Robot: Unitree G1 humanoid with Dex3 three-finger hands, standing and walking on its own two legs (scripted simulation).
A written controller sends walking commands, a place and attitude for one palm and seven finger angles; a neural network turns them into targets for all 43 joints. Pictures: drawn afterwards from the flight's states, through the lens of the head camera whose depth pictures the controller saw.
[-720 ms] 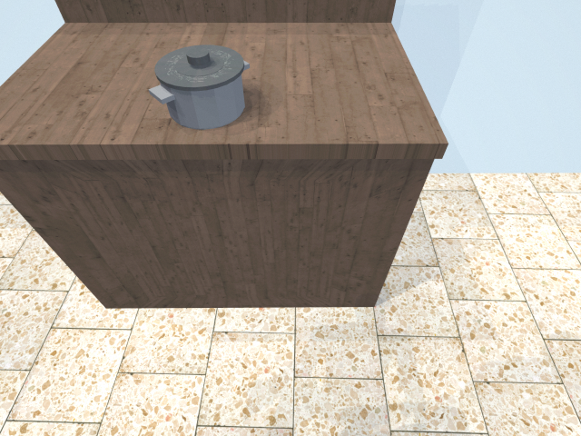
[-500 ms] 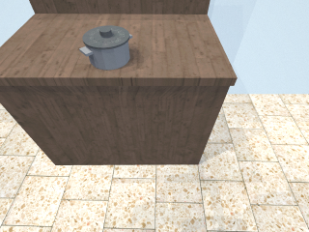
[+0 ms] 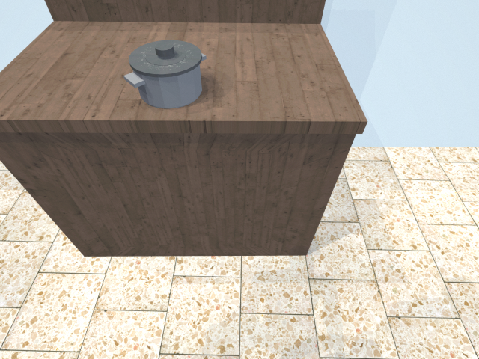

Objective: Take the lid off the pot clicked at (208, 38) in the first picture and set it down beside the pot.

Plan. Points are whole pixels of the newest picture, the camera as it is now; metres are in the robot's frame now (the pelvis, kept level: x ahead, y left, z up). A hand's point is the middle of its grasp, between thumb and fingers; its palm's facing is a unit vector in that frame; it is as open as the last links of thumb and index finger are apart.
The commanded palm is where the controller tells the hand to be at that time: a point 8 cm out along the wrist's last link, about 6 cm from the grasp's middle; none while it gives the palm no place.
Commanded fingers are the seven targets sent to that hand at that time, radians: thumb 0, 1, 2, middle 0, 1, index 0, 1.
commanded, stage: take the last steps up to it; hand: left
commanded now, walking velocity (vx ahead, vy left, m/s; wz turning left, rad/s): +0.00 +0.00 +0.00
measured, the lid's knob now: (164, 49) +0.76 +0.23 +0.14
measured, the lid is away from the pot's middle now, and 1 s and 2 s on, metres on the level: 0.00 0.00 0.00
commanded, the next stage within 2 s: come to a stop and stand still in 0.74 s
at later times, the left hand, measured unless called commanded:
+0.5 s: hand out of the picture +0.06 +0.24 -0.19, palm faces +0.05 -0.99 -0.16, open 7.4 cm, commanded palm none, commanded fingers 0.00 0.90 0.90 -0.20 -0.30 -0.20 -0.30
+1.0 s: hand (141, 264) +0.35 +0.26 -0.18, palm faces +0.10 -0.97 -0.21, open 7.2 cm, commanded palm none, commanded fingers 0.00 0.90 0.90 -0.20 -0.30 -0.20 -0.30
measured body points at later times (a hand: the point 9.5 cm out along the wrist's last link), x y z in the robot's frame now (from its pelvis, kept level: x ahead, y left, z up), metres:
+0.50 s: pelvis +0.08 +0.06 -0.01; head +0.11 +0.08 +0.44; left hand +0.05 +0.29 -0.17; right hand +0.04 -0.17 -0.15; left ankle +0.03 +0.12 -0.74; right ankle +0.05 -0.07 -0.66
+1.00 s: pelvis +0.27 +0.07 -0.02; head +0.31 +0.07 +0.43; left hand +0.34 +0.31 -0.16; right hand +0.28 -0.15 -0.17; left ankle +0.25 +0.19 -0.70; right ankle +0.33 -0.02 -0.74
